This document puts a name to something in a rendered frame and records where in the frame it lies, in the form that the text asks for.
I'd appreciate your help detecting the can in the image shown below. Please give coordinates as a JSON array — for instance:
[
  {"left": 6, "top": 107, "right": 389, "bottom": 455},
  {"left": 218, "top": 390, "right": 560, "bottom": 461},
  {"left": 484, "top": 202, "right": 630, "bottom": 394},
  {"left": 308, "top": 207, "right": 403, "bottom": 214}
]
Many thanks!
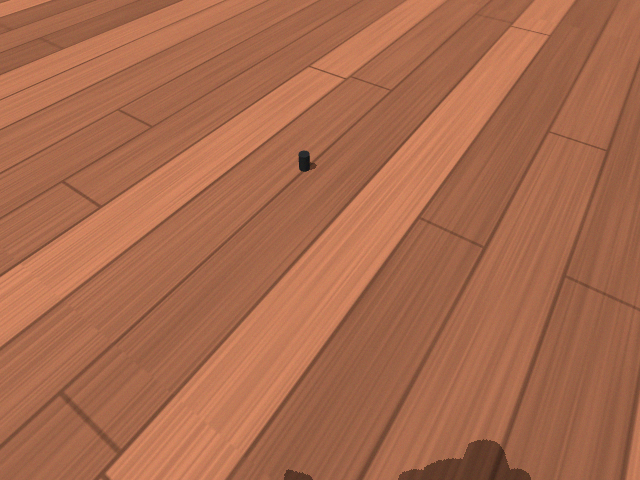
[{"left": 299, "top": 151, "right": 310, "bottom": 172}]

